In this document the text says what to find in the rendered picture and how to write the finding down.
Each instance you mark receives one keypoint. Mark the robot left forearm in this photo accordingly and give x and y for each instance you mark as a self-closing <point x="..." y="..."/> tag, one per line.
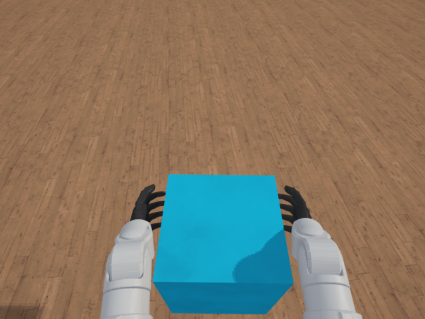
<point x="127" y="283"/>

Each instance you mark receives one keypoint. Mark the robot right forearm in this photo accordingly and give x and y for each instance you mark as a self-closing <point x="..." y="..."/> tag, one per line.
<point x="322" y="273"/>

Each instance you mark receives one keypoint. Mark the robot left hand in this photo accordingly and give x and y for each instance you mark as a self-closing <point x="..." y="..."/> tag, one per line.
<point x="142" y="206"/>

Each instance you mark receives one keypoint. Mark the carton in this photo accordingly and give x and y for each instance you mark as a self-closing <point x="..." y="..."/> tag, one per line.
<point x="222" y="247"/>

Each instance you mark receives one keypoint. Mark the robot right hand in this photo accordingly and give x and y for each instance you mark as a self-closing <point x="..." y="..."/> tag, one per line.
<point x="298" y="208"/>

